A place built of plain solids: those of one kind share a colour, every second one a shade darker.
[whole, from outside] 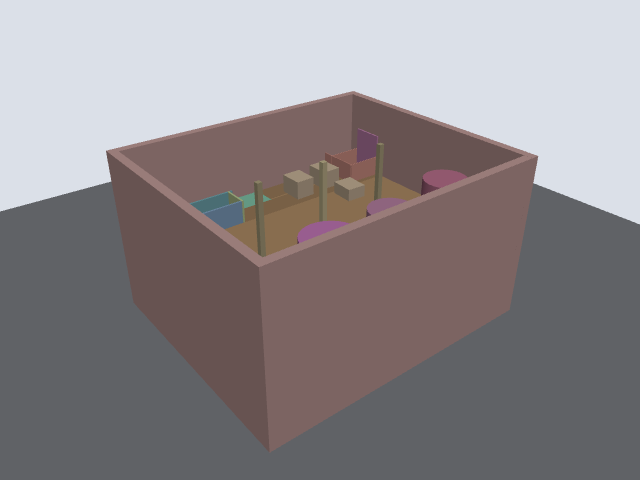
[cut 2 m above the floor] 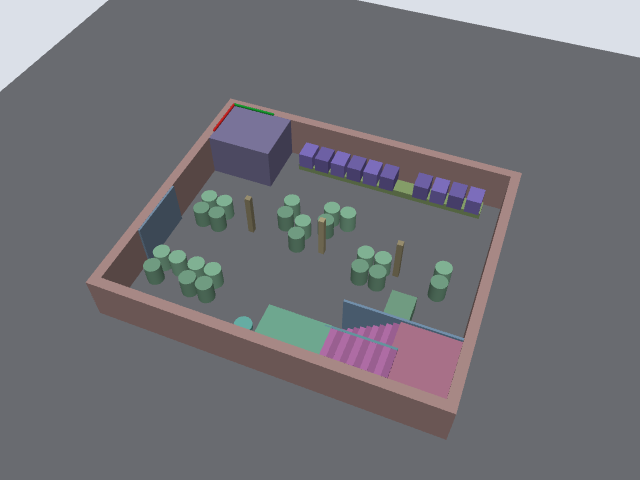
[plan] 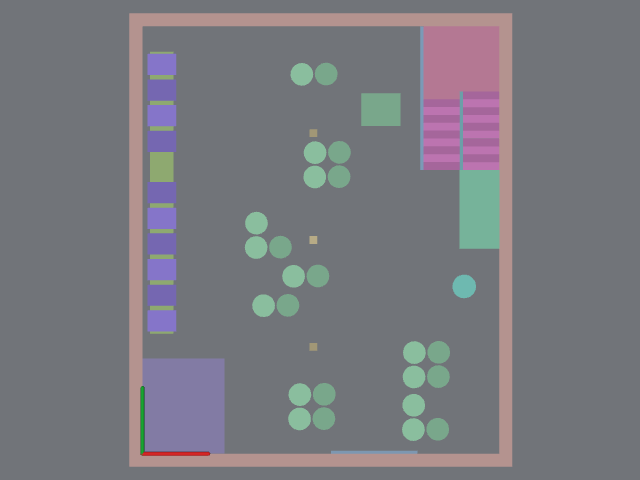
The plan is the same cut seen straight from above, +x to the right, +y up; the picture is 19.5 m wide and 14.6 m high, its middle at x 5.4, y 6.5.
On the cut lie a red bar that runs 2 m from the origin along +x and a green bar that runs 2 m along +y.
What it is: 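The brewhouse of a small tower brewery; brick, two high storeys, a cask and racking floor under a brewing floor, one steep timber stair between them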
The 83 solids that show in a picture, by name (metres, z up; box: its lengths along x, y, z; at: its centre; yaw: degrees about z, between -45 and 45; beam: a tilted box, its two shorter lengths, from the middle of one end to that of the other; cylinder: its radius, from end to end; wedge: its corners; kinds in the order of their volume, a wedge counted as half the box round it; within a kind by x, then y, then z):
{
 "wall_1": {"box": [0.4, 13.8, 7.91], "at": [-0.2, 6.5, 3.9]},
 "wall_2": {"box": [11.65, 0.4, 7.91], "at": [5.42, -0.2, 3.9]},
 "wall_3": {"box": [11.65, 0.4, 7.91], "at": [5.42, 13.2, 3.9]},
 "wall_4": {"box": [0.4, 13.8, 7.91], "at": [11.05, 6.5, 3.9]},
 "upper_floor_1": {"box": [8.46, 13.02, 0.3], "at": [4.22, 6.5, 3.85]},
 "upper_floor_2": {"box": [1.22, 8.64, 0.3], "at": [9.05, 4.31, 3.85]},
 "upper_floor_3": {"box": [1.12, 6.26, 0.3], "at": [10.3, 3.12, 3.85]},
 "office_1": {"box": [2.5, 2.9, 2.25], "at": [1.25, 1.45, 1.07]},
 "stair_head_landing_1": {"box": [1.22, 2.4, 4.05], "at": [10.25, 7.43, 1.97]},
 "stair_steps_1": {"box": [1.1, 0.24, 0.24], "at": [9.1, 8.75, 0.07]},
 "stair_steps_2": {"box": [1.1, 0.24, 0.43], "at": [9.1, 8.99, 0.17]},
 "stair_steps_3": {"box": [1.1, 0.24, 0.62], "at": [9.1, 9.23, 0.26]},
 "stair_steps_4": {"box": [1.1, 0.24, 0.81], "at": [9.1, 9.47, 0.36]},
 "stair_steps_5": {"box": [1.1, 0.24, 1.0], "at": [9.1, 9.71, 0.45]},
 "stair_steps_6": {"box": [1.1, 0.24, 1.19], "at": [9.1, 9.95, 0.55]},
 "stair_steps_7": {"box": [1.1, 0.24, 1.38], "at": [9.1, 10.19, 0.64]},
 "stair_steps_8": {"box": [1.1, 0.24, 1.57], "at": [9.1, 10.42, 0.74]},
 "stair_steps_9": {"box": [1.1, 0.24, 1.76], "at": [9.1, 10.66, 0.83]},
 "stair_steps_10": {"box": [1.1, 0.24, 3.86], "at": [10.3, 8.75, 1.88]},
 "stair_steps_11": {"box": [1.1, 0.24, 3.67], "at": [10.3, 8.99, 1.78]},
 "stair_steps_12": {"box": [1.1, 0.24, 3.48], "at": [10.3, 9.23, 1.69]},
 "stair_steps_13": {"box": [1.1, 0.24, 3.29], "at": [10.3, 9.46, 1.59]},
 "stair_steps_14": {"box": [1.1, 0.24, 3.1], "at": [10.3, 9.7, 1.5]},
 "stair_steps_15": {"box": [1.1, 0.24, 2.9], "at": [10.3, 9.94, 1.4]},
 "stair_steps_16": {"box": [1.1, 0.24, 2.71], "at": [10.3, 10.18, 1.31]},
 "stair_steps_17": {"box": [1.1, 0.24, 2.52], "at": [10.3, 10.42, 1.21]},
 "stair_steps_18": {"box": [1.1, 0.24, 2.33], "at": [10.3, 10.66, 1.12]},
 "stair_steps_19": {"box": [1.1, 0.24, 2.14], "at": [10.3, 10.9, 1.02]},
 "stair_half_landing_1": {"box": [2.3, 2.22, 1.95], "at": [9.7, 11.89, 0.93]},
 "mash_tun_1": {"cylinder": 1.34, "from": [2.64, 8.12, 3.95], "to": [2.64, 8.12, 5.66]},
 "load_1": {"cylinder": 0.34, "from": [3.46, 6.27, -0.05], "to": [3.46, 6.27, 0.88]},
 "load_2": {"cylinder": 0.34, "from": [3.47, 7.01, -0.05], "to": [3.47, 7.01, 0.88]},
 "load_3": {"cylinder": 0.34, "from": [3.68, 4.5, -0.05], "to": [3.68, 4.5, 0.88]},
 "load_4": {"cylinder": 0.34, "from": [4.2, 6.28, -0.05], "to": [4.2, 6.28, 0.88]},
 "load_5": {"cylinder": 0.34, "from": [4.42, 4.51, -0.05], "to": [4.42, 4.51, 0.88]},
 "load_6": {"cylinder": 0.34, "from": [4.6, 5.4, -0.05], "to": [4.6, 5.4, 0.88]},
 "load_7": {"cylinder": 0.34, "from": [4.78, 1.06, -0.05], "to": [4.78, 1.06, 0.88]},
 "load_8": {"cylinder": 0.34, "from": [4.79, 1.8, -0.05], "to": [4.79, 1.8, 0.88]},
 "load_9": {"cylinder": 0.34, "from": [4.85, 11.54, -0.05], "to": [4.85, 11.54, 0.88]},
 "load_10": {"cylinder": 0.34, "from": [5.24, 8.42, -0.05], "to": [5.24, 8.42, 0.88]},
 "load_11": {"cylinder": 0.34, "from": [5.25, 9.16, -0.05], "to": [5.25, 9.16, 0.88]},
 "load_12": {"cylinder": 0.34, "from": [5.34, 5.41, -0.05], "to": [5.34, 5.41, 0.88]},
 "load_13": {"cylinder": 0.34, "from": [5.52, 1.07, -0.05], "to": [5.52, 1.07, 0.88]},
 "load_14": {"cylinder": 0.34, "from": [5.53, 1.81, -0.05], "to": [5.53, 1.81, 0.88]},
 "load_15": {"cylinder": 0.34, "from": [5.59, 11.55, -0.05], "to": [5.59, 11.55, 0.88]},
 "load_16": {"cylinder": 0.34, "from": [5.98, 8.43, -0.05], "to": [5.98, 8.43, 0.88]},
 "load_17": {"cylinder": 0.34, "from": [5.99, 9.17, -0.05], "to": [5.99, 9.17, 0.88]},
 "load_18": {"box": [1.2, 1.0, 0.97], "at": [7.25, 10.46, 0.44], "yaw": 0.1},
 "load_19": {"cylinder": 0.34, "from": [8.24, 0.73, -0.05], "to": [8.24, 0.73, 0.88]},
 "load_20": {"cylinder": 0.34, "from": [8.25, 1.47, -0.05], "to": [8.25, 1.47, 0.88]},
 "load_21": {"cylinder": 0.34, "from": [8.26, 2.33, -0.05], "to": [8.26, 2.33, 0.88]},
 "load_22": {"cylinder": 0.34, "from": [8.27, 3.07, -0.05], "to": [8.27, 3.07, 0.88]},
 "load_23": {"cylinder": 0.34, "from": [8.98, 0.74, -0.05], "to": [8.98, 0.74, 0.88]},
 "load_24": {"cylinder": 0.34, "from": [9.0, 2.34, -0.05], "to": [9.0, 2.34, 0.88]},
 "load_25": {"cylinder": 0.34, "from": [9.01, 3.08, -0.05], "to": [9.01, 3.08, 0.88]},
 "liquor_back_1": {"cylinder": 1.02, "from": [2.64, 1.62, 3.95], "to": [2.64, 1.62, 6.31]},
 "copper_1": {"cylinder": 1.05, "from": [2.64, 4.88, 3.95], "to": [2.64, 4.88, 5.86]},
 "cask_1": {"box": [0.88, 0.65, 0.74], "at": [0.59, 4.04, 0.67]},
 "cask_2": {"box": [0.88, 0.65, 0.74], "at": [0.59, 4.82, 0.67]},
 "cask_3": {"box": [0.88, 0.65, 0.74], "at": [0.59, 5.6, 0.67]},
 "cask_4": {"box": [0.88, 0.65, 0.74], "at": [0.59, 6.38, 0.67]},
 "cask_5": {"box": [0.88, 0.65, 0.74], "at": [0.59, 7.16, 0.67]},
 "cask_6": {"box": [0.88, 0.65, 0.74], "at": [0.59, 7.94, 0.67]},
 "cask_7": {"box": [0.88, 0.65, 0.74], "at": [0.59, 9.5, 0.67]},
 "cask_8": {"box": [0.88, 0.65, 0.74], "at": [0.59, 10.28, 0.67]},
 "cask_9": {"box": [0.88, 0.65, 0.74], "at": [0.59, 11.06, 0.67]},
 "cask_10": {"box": [0.88, 0.65, 0.74], "at": [0.59, 11.84, 0.67]},
 "malt_1": {"box": [1.2, 1.0, 0.66], "at": [7.69, 2.83, 4.28], "yaw": -2.7},
 "malt_2": {"box": [1.2, 1.0, 0.97], "at": [9.43, 4.72, 4.43], "yaw": 0.6},
 "malt_3": {"box": [1.2, 1.0, 0.97], "at": [9.55, 2.96, 4.43], "yaw": 0.6},
 "stillage_1": {"box": [0.72, 8.58, 0.39], "at": [0.59, 7.94, 0.14]},
 "stair_wall_1": {"box": [0.1, 4.37, 5.15], "at": [8.5, 10.81, 2.52]},
 "stair_spine_1": {"box": [0.1, 2.63, 5.15], "at": [9.7, 9.71, 2.52]},
 "post_1": {"box": [0.24, 0.24, 7.61], "at": [5.2, 3.25, 3.75]},
 "post_2": {"box": [0.24, 0.24, 7.61], "at": [5.2, 6.5, 3.75]},
 "post_3": {"box": [0.24, 0.24, 7.61], "at": [5.2, 9.75, 3.75]},
 "loading_door_1": {"box": [2.64, 0.09, 2.87], "at": [7.05, 0.04, 1.39]},
 "hoist_door_1": {"box": [1.54, 0.09, 2.12], "at": [9.5, 0.04, 5.06]},
 "hoist_rail_1": {"box": [0.04, 1.93, 1.05], "at": [8.72, 0.93, 4.47]},
 "hoist_rail_2": {"box": [2.22, 0.04, 1.05], "at": [9.78, 1.84, 4.47]},
 "hoist_rail_3": {"box": [0.04, 1.93, 1.05], "at": [10.28, 0.93, 4.47]},
 "well_guard_1": {"box": [1.3, 0.1, 1.15], "at": [9.1, 8.58, 4.52]},
 "hose_coil_1": {"cylinder": 0.36, "from": [9.79, 5.09, -0.05], "to": [9.79, 5.09, 0.23]}
}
